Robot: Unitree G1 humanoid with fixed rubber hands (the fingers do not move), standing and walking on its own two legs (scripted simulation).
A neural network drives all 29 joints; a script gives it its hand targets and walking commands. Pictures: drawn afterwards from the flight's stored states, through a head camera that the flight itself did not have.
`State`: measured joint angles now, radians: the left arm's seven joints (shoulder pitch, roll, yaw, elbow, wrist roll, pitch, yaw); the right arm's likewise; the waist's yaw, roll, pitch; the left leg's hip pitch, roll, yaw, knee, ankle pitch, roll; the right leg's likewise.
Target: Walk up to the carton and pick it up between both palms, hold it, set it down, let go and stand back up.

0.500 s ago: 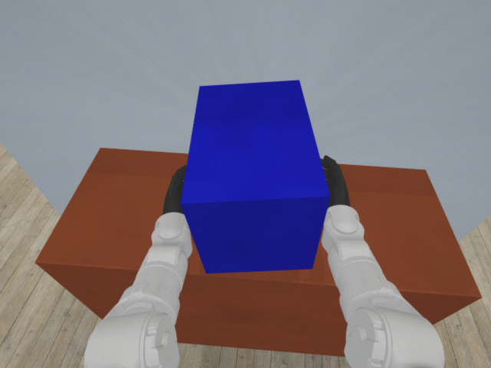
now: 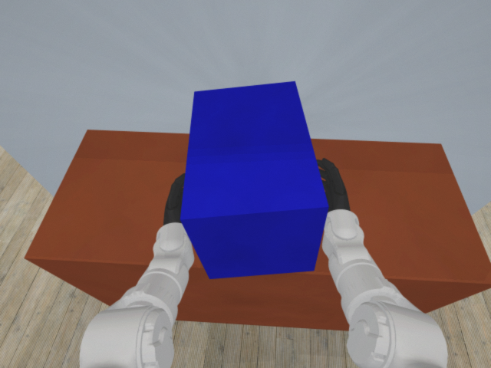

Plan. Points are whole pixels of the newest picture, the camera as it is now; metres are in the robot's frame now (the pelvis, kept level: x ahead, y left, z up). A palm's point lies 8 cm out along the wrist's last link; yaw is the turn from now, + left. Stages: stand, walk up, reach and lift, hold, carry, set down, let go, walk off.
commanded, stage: set down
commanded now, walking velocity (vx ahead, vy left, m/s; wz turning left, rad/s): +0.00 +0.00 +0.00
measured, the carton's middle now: (252, 179) +0.45 +0.01 +0.01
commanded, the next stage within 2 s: none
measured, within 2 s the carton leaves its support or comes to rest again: rests again in 0.42 s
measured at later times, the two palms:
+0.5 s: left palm (176, 220) +0.38 +0.15 -0.02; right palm (336, 214) +0.39 -0.14 -0.02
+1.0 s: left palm (140, 179) +0.40 +0.19 +0.07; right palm (390, 155) +0.43 -0.20 +0.11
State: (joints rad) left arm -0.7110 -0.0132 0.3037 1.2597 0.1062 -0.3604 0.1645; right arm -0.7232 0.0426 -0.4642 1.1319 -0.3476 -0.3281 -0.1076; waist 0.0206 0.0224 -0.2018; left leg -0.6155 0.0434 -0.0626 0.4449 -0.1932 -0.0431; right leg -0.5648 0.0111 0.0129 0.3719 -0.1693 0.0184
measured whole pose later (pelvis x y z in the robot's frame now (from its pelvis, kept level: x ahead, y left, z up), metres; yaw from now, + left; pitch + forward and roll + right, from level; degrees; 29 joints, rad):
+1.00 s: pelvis -0.06 +0.01 -0.03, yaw -3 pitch +26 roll -2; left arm -1.00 0.23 -0.09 1.13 -0.34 0.00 0.19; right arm -1.12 -0.39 0.01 1.24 0.33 0.02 0.02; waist 0.08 0.01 -0.31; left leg -0.91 0.06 -0.02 0.67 -0.21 -0.02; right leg -0.88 0.02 0.04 0.60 -0.17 0.04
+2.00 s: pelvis -0.06 +0.00 -0.01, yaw +1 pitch +9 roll -1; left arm -0.51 0.19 -0.04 0.91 -0.22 -0.14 0.11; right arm -0.55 -0.17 -0.03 0.95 0.22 -0.14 -0.04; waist 0.01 -0.01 -0.13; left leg -0.56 0.04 -0.07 0.61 -0.21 -0.05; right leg -0.52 0.00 -0.02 0.57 -0.21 0.01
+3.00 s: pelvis -0.03 +0.01 +0.00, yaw -1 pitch -1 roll -1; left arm -0.01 0.13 -0.07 0.65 -0.12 -0.17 0.11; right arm -0.07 -0.12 0.00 0.80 0.09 -0.31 -0.02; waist 0.01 -0.02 0.03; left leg -0.25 0.03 -0.01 0.50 -0.23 -0.02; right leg -0.23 -0.01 0.05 0.47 -0.22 0.04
